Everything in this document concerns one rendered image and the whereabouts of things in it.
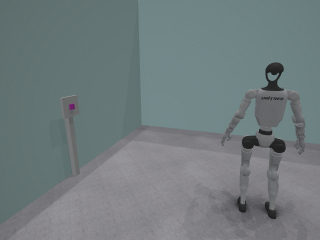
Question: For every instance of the panel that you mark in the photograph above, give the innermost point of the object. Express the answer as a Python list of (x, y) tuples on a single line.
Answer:
[(67, 115)]

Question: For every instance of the left robot forearm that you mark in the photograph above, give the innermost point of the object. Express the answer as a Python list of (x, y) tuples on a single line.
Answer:
[(233, 123)]

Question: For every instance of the right robot foot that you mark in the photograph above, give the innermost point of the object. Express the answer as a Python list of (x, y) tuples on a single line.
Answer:
[(271, 213)]

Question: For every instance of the right robot upper arm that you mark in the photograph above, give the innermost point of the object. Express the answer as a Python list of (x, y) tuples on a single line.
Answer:
[(296, 106)]

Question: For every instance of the left robot hand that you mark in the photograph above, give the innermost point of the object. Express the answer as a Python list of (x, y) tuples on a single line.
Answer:
[(224, 136)]

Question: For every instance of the right robot forearm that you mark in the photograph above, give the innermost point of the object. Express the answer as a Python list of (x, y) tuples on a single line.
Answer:
[(300, 130)]

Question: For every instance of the right robot hand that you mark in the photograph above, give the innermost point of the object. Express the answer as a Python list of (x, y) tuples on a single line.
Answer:
[(299, 144)]

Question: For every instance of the left robot upper arm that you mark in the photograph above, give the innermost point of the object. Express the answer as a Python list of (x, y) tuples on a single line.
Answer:
[(250, 94)]

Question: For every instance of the left robot shin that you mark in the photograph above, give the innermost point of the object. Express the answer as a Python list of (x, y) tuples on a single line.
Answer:
[(243, 183)]

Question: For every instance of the button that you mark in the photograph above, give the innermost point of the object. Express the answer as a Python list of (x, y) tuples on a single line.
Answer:
[(71, 106)]

